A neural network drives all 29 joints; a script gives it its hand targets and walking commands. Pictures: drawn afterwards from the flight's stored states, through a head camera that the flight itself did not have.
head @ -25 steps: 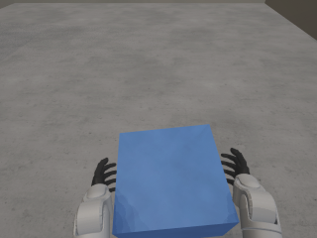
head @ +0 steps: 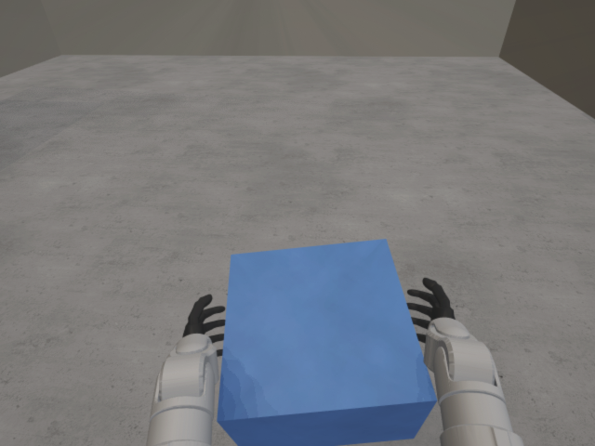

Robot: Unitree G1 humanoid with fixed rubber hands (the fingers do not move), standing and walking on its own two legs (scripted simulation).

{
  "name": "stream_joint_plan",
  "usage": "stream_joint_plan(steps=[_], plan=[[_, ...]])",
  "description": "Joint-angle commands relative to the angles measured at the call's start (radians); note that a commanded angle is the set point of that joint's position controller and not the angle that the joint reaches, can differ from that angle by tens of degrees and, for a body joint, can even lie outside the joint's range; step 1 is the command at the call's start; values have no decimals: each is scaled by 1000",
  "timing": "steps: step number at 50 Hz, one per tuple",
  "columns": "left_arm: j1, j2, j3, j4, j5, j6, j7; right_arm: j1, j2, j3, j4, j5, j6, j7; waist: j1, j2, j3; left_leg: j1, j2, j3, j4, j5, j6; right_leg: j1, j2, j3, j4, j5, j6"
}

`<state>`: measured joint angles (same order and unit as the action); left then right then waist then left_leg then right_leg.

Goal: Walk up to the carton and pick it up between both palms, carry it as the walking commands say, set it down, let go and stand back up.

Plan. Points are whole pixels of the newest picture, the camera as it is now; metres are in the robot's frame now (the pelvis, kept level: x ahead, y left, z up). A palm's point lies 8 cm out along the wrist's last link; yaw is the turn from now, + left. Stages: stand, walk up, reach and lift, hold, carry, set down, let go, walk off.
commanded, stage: set down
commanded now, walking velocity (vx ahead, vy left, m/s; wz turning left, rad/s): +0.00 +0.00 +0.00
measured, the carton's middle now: (318, 342) +0.33 -0.01 -0.04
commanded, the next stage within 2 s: none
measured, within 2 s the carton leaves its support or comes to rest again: neither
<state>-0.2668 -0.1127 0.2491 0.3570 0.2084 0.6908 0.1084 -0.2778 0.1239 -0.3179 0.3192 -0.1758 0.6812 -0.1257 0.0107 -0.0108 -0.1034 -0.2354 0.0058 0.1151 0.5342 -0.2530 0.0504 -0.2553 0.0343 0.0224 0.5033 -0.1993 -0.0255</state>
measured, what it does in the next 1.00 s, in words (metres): stands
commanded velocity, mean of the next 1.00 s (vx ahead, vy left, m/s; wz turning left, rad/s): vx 0.00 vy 0.00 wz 0.00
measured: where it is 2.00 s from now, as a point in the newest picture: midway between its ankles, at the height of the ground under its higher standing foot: outside the picture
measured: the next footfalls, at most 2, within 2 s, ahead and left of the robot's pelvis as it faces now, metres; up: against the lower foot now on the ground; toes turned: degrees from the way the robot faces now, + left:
none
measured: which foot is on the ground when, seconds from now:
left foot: down 0.00-1.00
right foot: down 0.00-1.00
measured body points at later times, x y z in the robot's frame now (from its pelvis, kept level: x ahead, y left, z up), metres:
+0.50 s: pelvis +0.01 -0.01 +0.00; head -0.01 -0.01 +0.45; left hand +0.30 +0.17 -0.02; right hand +0.32 -0.19 -0.01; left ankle +0.03 +0.08 -0.73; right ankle +0.05 -0.11 -0.73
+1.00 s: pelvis +0.00 -0.02 -0.04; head +0.13 -0.02 +0.39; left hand +0.33 +0.17 -0.11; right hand +0.35 -0.19 -0.11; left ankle +0.03 +0.08 -0.73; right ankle +0.05 -0.11 -0.73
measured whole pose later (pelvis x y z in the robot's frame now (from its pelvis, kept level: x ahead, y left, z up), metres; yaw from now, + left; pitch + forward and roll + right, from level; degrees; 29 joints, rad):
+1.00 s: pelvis +0.00 -0.02 -0.04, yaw +1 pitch +18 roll +1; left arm -0.43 -0.07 0.33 0.60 0.23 0.27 0.02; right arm -0.41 0.10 -0.41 0.52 -0.20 0.25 -0.06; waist 0.03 -0.01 -0.03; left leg -0.80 0.01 0.10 0.79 -0.31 0.04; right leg -0.84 0.03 0.01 0.81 -0.29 -0.03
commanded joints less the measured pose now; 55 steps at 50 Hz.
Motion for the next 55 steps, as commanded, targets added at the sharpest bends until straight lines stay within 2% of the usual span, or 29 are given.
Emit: stream_joint_plan(steps=[1, 4, 5, 8, 9, 10, 11, 12, 13, 15, 16, 17, 18, 20, 24, 26, 27, 31, 32, 34, 37, 39, 40, 43, 44, 50, 51, 54, 55], plan=[[-593, -975, -405, 113, -199, -45, -377, -715, 851, 593, 120, 197, -35, 501, 65, 17, -202, 87, 20, -258, -210, 40, -11, 164, 41, 78, -79, 26, -18], [-770, -1042, -479, 28, -257, -103, -393, -698, 870, 559, 170, 190, -88, 514, 1, 104, -241, 68, 30, -268, -209, 40, -23, 173, 53, 71, -35, 88, -33], [-777, -1033, -492, 12, -262, -119, -400, -707, 888, 564, 142, 194, -106, 508, 29, 85, -281, 70, 9, -246, -182, 106, -28, 175, 45, 76, -51, 84, -32], [-837, -1035, -476, 77, -253, -164, -410, -732, 858, 477, 205, 129, -147, 501, -33, 54, -274, 75, 26, -269, -184, 26, -23, 145, 56, 72, -23, 51, -29], [-793, -1046, -442, 142, -237, -169, -418, -770, 841, 489, 169, 138, -164, 498, -13, 98, -250, 4, 20, -249, -182, 28, -32, 178, 55, 71, -15, 70, -30], [-723, -1072, -456, 112, -250, -196, -418, -750, 878, 526, 126, 142, -183, 494, -4, 26, -321, 43, 6, -254, -147, 106, -27, 190, 49, 80, -17, 93, -38], [-734, -1028, -438, 125, -236, -207, -419, -758, 864, 512, 158, 139, -191, 498, 12, 51, -330, 45, 3, -238, -152, 86, -28, 179, 56, 65, -24, 77, -28], [-644, -1006, -370, 179, -205, -220, -417, -757, 875, 527, 145, 147, -193, 498, 71, -9, -276, 48, -7, -229, -122, 168, -15, 120, 39, 92, -41, 73, -37], [-753, -1004, -388, 164, -223, -232, -422, -753, 854, 495, 190, 115, -199, 490, 15, -5, -287, 39, -9, -222, -115, 96, -17, 114, 40, 85, -46, 32, -37], [-723, -963, -405, 107, -216, -256, -411, -640, 871, 454, 279, 105, -201, 478, -4, -36, -310, 75, -4, -246, -95, 224, -20, 63, 44, 83, -34, 110, -32], [-702, -969, -437, 101, -205, -262, -412, -581, 880, 451, 275, 110, -212, 470, -14, 36, -305, 89, -8, -241, -88, 262, -29, 74, 29, 99, -39, 144, -36], [-692, -949, -391, 99, -198, -272, -406, -620, 885, 481, 263, 127, -224, 478, 50, 41, -318, 40, -10, -233, -79, 243, -27, 93, 29, 96, -23, 130, -35], [-712, -917, -354, 164, -180, -275, -409, -676, 853, 441, 271, 92, -229, 466, 35, -28, -263, 13, -9, -224, -75, 129, -12, 31, 26, 103, -38, 30, -25], [-727, -896, -320, 165, -143, -296, -398, -692, 883, 458, 304, 109, -255, 468, 82, 21, -234, -51, -17, -213, -69, 67, -5, 23, 16, 114, -20, -10, -32], [-666, -868, -268, 254, -116, -319, -404, -669, 833, 371, 299, 41, -285, 433, 11, -57, -207, -99, -18, -221, -39, 74, 7, -6, 12, 122, -9, 8, -23], [-668, -872, -229, 303, -77, -329, -398, -727, 790, 379, 287, 36, -312, 438, 49, -1, -183, -126, -27, -217, -14, 44, 0, -72, 9, 119, 11, -29, -34], [-736, -879, -296, 191, -98, -366, -390, -704, 808, 388, 303, 54, -334, 437, 15, 60, -252, -125, -23, -235, -13, 100, -12, -54, 14, 108, 50, 37, -43], [-762, -862, -270, 227, -100, -391, -380, -809, 791, 408, 250, 16, -372, 419, 14, -54, -306, -212, -40, -209, 62, 14, 5, -143, 21, 104, 91, -50, -36], [-768, -856, -282, 230, -99, -398, -374, -770, 795, 391, 282, 28, -383, 419, 10, 1, -318, -228, -40, -214, 68, 43, 0, -156, 25, 99, 117, -5, -40], [-718, -882, -304, 186, -110, -427, -367, -814, 807, 469, 185, 56, -410, 423, 41, -36, -459, -194, -51, -224, 105, 156, 3, -151, 41, 92, 173, 77, -32], [-769, -882, -383, 168, -141, -430, -364, -672, 750, 386, 300, 6, -412, 409, -53, 21, -468, -181, -52, -244, 123, 171, -25, -249, 52, 79, 194, 79, -44], [-768, -858, -385, 148, -144, -445, -377, -655, 810, 431, 270, -14, -426, 390, -54, -75, -511, -234, -66, -243, 169, 239, -14, -225, 54, 81, 206, 181, -28], [-723, -837, -346, 176, -123, -455, -378, -721, 836, 462, 239, 19, -435, 390, 25, -45, -546, -261, -66, -222, 161, 201, -5, -182, 44, 97, 215, 146, -21], [-716, -855, -363, 164, -127, -468, -366, -719, 803, 467, 209, 22, -450, 394, -9, -21, -586, -250, -72, -241, 201, 240, -6, -295, 58, 90, 275, 158, -25], [-730, -841, -354, 183, -140, -468, -369, -741, 802, 482, 214, 47, -452, 395, 34, -29, -577, -326, -76, -228, 215, 233, -7, -281, 54, 95, 283, 163, -27], [-741, -812, -408, 149, -167, -509, -370, -745, 828, 556, 164, 48, -485, 360, 52, -83, -724, -468, -100, -229, 327, 320, -5, -306, 65, 110, 380, 307, -13], [-787, -797, -406, 146, -160, -517, -370, -745, 833, 523, 190, 48, -486, 360, 9, -61, -704, -472, -99, -233, 334, 310, -5, -369, 66, 98, 390, 297, -5], [-765, -812, -397, 205, -164, -495, -378, -789, 785, 503, 195, 38, -478, 356, -11, -75, -700, -513, -102, -225, 360, 264, -7, -422, 68, 88, 417, 225, -1], [-775, -801, -368, 193, -146, -494, -379, -814, 798, 513, 186, 45, -473, 367, 34, -73, -741, -534, -107, -218, 370, 215, -6, -438, 72, 81, 432, 187, -1]])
